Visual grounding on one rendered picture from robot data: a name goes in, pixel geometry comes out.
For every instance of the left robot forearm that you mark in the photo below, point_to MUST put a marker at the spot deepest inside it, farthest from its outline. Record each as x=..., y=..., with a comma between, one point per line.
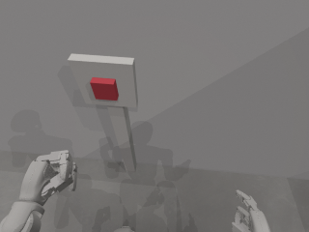
x=24, y=216

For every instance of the right robot hand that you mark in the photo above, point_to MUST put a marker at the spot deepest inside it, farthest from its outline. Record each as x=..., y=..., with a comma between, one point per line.
x=254, y=221

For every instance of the left robot hand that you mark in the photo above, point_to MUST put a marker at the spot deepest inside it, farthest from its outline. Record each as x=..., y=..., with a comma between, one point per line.
x=35, y=186

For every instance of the panel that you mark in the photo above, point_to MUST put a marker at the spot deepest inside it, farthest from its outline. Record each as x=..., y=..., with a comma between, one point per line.
x=84, y=67

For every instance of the button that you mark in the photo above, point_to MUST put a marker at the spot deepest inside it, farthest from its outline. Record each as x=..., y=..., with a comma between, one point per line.
x=104, y=88

